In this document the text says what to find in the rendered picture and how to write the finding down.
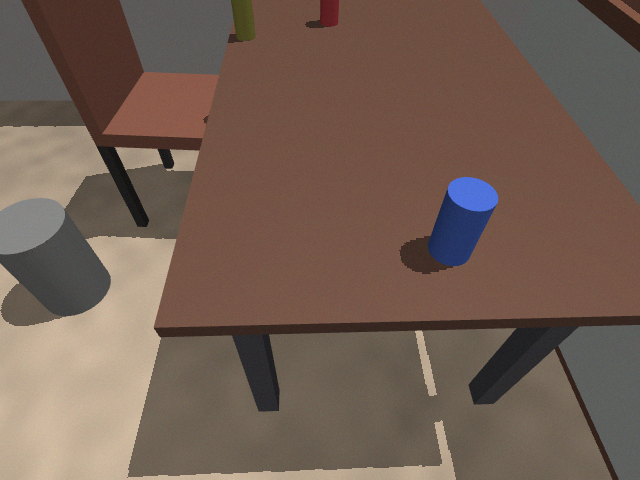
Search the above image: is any chair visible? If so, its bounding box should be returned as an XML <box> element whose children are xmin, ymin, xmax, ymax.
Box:
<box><xmin>21</xmin><ymin>0</ymin><xmax>219</xmax><ymax>227</ymax></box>

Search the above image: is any table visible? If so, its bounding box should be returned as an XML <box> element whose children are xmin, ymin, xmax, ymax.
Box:
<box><xmin>154</xmin><ymin>0</ymin><xmax>640</xmax><ymax>412</ymax></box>

